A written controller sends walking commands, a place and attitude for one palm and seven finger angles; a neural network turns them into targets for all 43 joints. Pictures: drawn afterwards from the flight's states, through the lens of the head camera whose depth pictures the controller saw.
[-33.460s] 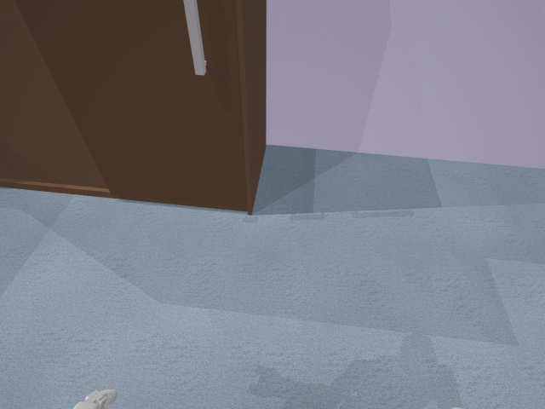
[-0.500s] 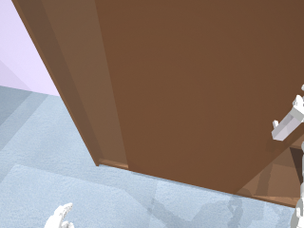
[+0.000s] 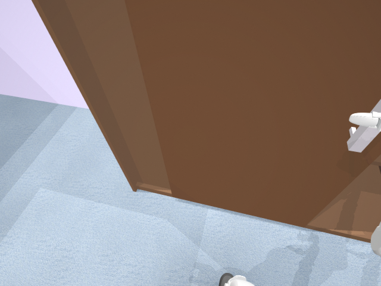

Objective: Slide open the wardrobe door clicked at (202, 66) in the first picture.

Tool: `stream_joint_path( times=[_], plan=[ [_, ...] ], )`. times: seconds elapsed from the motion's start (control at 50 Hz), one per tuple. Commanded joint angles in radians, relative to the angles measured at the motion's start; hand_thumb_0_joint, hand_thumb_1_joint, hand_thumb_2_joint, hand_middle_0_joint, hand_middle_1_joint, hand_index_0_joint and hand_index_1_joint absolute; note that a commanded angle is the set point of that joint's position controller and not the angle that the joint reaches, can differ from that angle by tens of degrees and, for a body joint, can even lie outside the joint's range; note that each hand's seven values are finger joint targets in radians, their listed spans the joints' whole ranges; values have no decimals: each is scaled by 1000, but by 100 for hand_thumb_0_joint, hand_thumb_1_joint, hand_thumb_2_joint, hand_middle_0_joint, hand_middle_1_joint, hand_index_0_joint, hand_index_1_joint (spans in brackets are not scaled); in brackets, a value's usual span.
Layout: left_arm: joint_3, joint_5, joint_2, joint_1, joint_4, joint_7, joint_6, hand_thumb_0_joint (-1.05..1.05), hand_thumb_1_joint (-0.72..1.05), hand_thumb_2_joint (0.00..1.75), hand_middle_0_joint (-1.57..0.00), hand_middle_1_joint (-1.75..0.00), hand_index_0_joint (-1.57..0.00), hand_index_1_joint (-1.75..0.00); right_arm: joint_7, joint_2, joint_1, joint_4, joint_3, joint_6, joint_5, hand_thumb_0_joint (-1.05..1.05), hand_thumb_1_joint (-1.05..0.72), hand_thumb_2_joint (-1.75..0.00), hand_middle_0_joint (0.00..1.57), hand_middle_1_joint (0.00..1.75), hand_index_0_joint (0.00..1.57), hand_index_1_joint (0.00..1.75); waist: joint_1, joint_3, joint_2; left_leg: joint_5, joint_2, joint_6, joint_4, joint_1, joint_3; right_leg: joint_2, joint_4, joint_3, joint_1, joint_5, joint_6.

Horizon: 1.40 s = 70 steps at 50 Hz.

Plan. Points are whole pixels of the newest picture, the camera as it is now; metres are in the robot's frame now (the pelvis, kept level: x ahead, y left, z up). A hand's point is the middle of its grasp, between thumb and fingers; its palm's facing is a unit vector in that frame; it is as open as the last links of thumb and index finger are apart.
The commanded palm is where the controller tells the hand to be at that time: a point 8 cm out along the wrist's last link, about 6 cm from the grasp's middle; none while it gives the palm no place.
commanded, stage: loosen the grip on the handle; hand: right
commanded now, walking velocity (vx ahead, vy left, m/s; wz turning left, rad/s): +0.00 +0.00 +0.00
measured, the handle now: out of the picture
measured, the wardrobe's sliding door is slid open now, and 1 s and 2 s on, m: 0.42 0.42 0.42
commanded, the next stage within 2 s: slip the hand off the handle in 0.10 s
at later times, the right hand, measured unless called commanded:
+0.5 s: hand out of the picture +0.45 -0.37 +0.17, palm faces +0.53 +0.82 -0.21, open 14.4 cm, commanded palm +0.41 -0.39 +0.17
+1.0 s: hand out of the picture +0.43 -0.39 +0.17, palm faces +0.48 +0.85 -0.20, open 14.7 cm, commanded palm +0.37 -0.42 +0.17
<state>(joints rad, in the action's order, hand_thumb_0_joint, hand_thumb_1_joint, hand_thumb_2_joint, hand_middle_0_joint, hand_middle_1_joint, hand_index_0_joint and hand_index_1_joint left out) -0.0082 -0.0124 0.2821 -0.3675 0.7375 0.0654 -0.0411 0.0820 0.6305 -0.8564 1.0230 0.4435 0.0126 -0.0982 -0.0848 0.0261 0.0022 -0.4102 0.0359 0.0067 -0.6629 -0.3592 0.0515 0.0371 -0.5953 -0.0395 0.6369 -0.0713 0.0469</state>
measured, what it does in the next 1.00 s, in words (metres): stands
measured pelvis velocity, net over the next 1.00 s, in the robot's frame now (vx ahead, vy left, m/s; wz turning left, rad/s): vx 0.03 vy -0.01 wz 0.03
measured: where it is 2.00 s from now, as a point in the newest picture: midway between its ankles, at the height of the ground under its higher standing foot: outside the picture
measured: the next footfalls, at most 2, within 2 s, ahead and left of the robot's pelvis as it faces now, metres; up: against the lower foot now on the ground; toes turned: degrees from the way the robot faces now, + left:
none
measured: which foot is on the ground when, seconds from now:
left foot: down 0.00-1.00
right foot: down 0.00-1.00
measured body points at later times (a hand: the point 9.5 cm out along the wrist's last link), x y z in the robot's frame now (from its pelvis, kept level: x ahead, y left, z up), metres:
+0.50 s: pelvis +0.00 -0.01 +0.00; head +0.04 -0.03 +0.45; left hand +0.05 +0.26 -0.10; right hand +0.42 -0.41 +0.18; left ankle -0.05 +0.12 -0.71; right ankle +0.14 -0.09 -0.71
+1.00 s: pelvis +0.03 -0.01 +0.00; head +0.06 -0.02 +0.45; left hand +0.08 +0.27 -0.10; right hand +0.40 -0.43 +0.18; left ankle -0.04 +0.12 -0.71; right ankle +0.14 -0.09 -0.71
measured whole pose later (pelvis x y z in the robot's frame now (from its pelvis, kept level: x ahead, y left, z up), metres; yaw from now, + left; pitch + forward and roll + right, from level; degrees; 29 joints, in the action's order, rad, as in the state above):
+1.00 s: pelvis +0.03 -0.01 +0.00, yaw +2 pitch +7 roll +3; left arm 0.02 -0.04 0.28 -0.39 0.65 0.10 -0.04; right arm -0.13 0.74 -0.62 0.87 0.57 0.01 0.01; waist -0.04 0.07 0.02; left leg -0.42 0.05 0.00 -0.62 -0.33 0.02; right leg 0.01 -0.64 0.00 0.64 -0.13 0.05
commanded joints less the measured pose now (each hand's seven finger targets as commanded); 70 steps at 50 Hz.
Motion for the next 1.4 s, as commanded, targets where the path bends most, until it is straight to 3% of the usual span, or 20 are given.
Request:
stream_joint_path(
  times=[0.0,0.06,0.16,0.18,0.2,0.22,0.24,0.34,0.42,0.5,0.66,0.76,0.88,0.96,1.02,1.08,1.12,1.22,1.3,1.38],
  plan=[
    [-49,-1,166,-17,-92,23,-63,0,90,90,-20,-30,-20,-30,20,263,-487,-195,-21,107,16,0,55,-20,25,115,25,115,1,270,118,-22,15,19,144,-284,-6,11,89,146,-495,-378,-6],
    [-53,-6,166,-29,-97,26,-76,0,90,90,-20,-30,-20,-30,7,227,-467,-212,-48,90,26,0,55,-20,25,115,25,115,6,312,140,7,12,20,141,-278,-11,11,85,155,-526,-357,-3],
    [-44,-13,163,-33,-99,31,-88,0,90,90,-20,-30,-20,-30,19,206,-436,-206,-45,42,47,0,55,-20,25,115,25,115,13,266,118,0,10,18,138,-278,-7,12,99,174,-497,-394,-5],
    [-45,-9,182,-29,-101,36,-88,0,90,90,-20,-30,-20,-30,34,418,-479,-276,103,46,34,0,55,-20,25,115,25,115,50,326,131,-4,8,21,138,-235,-14,12,101,171,-494,-387,-5],
    [-34,-9,171,-21,-112,41,-85,0,90,90,-20,-30,-20,-30,41,426,-509,-266,85,44,16,0,55,-20,25,115,25,115,31,312,144,-9,7,20,137,-232,-16,7,100,162,-473,-380,-2],
    [-32,-4,175,-28,-110,48,-80,0,90,90,-20,-30,-20,-30,56,489,-506,-260,137,48,7,0,55,-20,25,115,25,115,41,300,117,1,4,21,139,-221,-19,6,92,164,-452,-371,3],
    [-23,-2,158,-17,-118,46,-80,0,90,90,-20,-30,-20,-30,55,420,-518,-249,73,49,-6,0,55,-20,25,115,25,115,16,268,110,-9,5,15,136,-236,-15,7,92,159,-437,-377,4],
    [-29,3,166,-38,-136,51,-69,0,90,90,-20,-30,-20,-30,20,476,-415,-224,117,61,-12,0,55,-20,25,115,25,115,34,338,129,42,4,19,132,-213,-22,11,59,148,-474,-286,6],
    [-30,-7,161,-49,-145,53,-65,0,90,90,-20,-30,-20,-30,-47,387,-366,-180,46,56,10,0,55,-20,25,115,25,115,14,272,116,32,9,16,149,-252,-24,10,55,149,-468,-315,10],
    [-31,-19,168,-52,-143,59,-64,0,90,90,-20,-30,-20,-30,-98,405,-397,-210,37,47,28,0,55,-20,25,115,25,115,10,274,186,32,12,22,146,-282,-21,9,69,170,-505,-327,2],
    [-31,-16,176,-77,-125,66,-63,0,90,90,-20,-30,-20,-30,-149,459,-431,-250,62,87,47,0,55,-20,25,115,25,115,0,309,216,77,19,29,148,-305,-16,4,48,186,-567,-238,4],
    [-32,-14,185,-94,-125,67,-51,0,90,90,-20,-30,-20,-30,-171,564,-373,-180,156,89,53,0,55,-20,25,115,25,115,22,343,199,99,20,28,148,-276,-15,-1,24,170,-541,-166,9],
    [-40,-24,171,-63,-189,49,-43,0,90,90,-20,-30,-20,-30,-203,460,-160,-349,120,71,82,0,55,-20,25,115,25,115,68,410,246,140,33,35,143,-246,-7,3,20,169,-625,-55,5],
    [-41,-34,172,-30,-199,54,-44,0,90,90,-20,-30,-20,-30,-203,466,-34,-401,216,46,166,0,55,-20,25,115,25,115,81,341,141,156,31,21,167,-193,-14,-2,24,141,-550,-52,17],
    [-38,-36,170,-8,-221,58,-47,0,90,90,-20,-30,-20,-30,-197,533,31,-464,281,21,160,0,55,-20,25,115,25,115,103,320,136,166,26,19,165,-154,-19,-10,23,122,-505,-39,23],
    [-33,-35,155,22,-243,53,-56,0,90,90,-20,-30,-20,-30,-189,471,60,-572,227,-6,132,0,55,-20,25,115,25,115,96,294,201,141,26,19,164,-188,-16,-8,42,131,-538,-69,19],
    [-29,-36,152,26,-246,66,-59,0,90,90,-20,-30,-20,-30,-186,487,79,-594,244,-8,140,0,55,-20,25,115,25,115,86,275,167,136,25,18,177,-170,-21,-9,40,123,-514,-95,24],
    [-19,-43,146,50,-234,88,-83,0,90,90,-20,-30,-20,-30,-220,417,80,-611,204,-1,188,0,55,-20,25,115,25,115,74,260,152,111,22,14,194,-172,-26,-14,52,128,-526,-154,20],
    [-16,-47,141,82,-233,91,-103,0,90,90,-20,-30,-20,-30,-240,371,138,-630,175,-29,201,0,55,-20,25,115,25,115,93,254,181,103,16,16,196,-175,-25,-17,68,135,-540,-165,15],
    [-11,-49,136,106,-241,90,-113,0,90,90,-20,-30,-20,-30,-240,394,221,-673,224,-39,223,0,55,-20,25,115,25,115,115,242,149,123,11,13,206,-137,-29,-24,57,114,-508,-121,17]
  ],
)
